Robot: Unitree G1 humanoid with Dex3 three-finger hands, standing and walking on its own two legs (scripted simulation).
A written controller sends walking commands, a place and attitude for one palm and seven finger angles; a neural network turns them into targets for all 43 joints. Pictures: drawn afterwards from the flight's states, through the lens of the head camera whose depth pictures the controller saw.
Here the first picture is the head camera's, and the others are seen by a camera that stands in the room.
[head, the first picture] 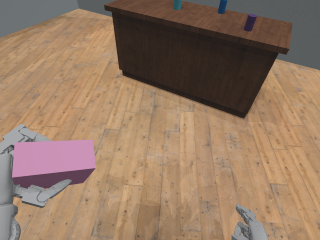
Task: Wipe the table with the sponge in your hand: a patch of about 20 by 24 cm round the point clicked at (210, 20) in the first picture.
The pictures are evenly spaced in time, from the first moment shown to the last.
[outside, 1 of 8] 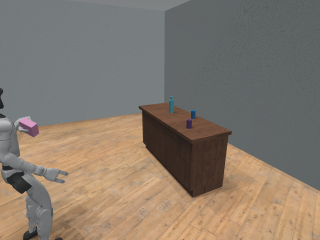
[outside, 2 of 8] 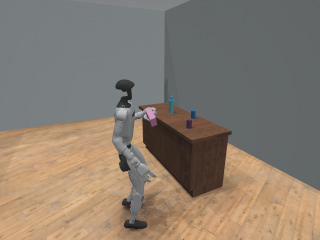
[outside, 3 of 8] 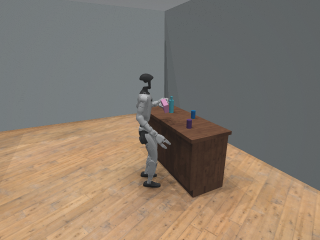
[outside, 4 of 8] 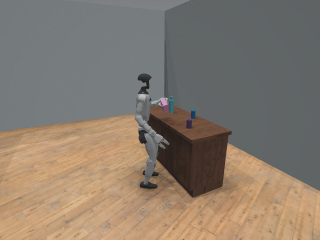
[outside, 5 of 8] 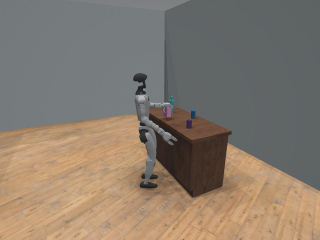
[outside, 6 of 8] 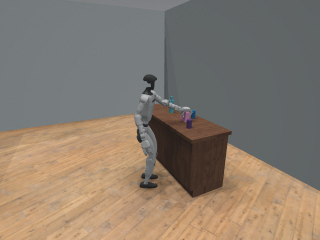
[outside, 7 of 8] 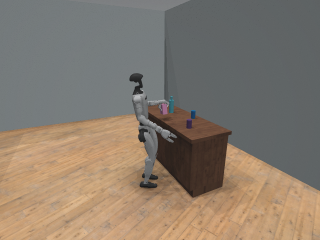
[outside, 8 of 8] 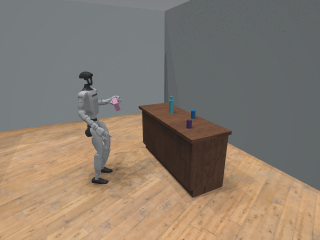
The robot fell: no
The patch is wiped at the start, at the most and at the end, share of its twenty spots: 0.00 1.00 1.00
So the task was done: yes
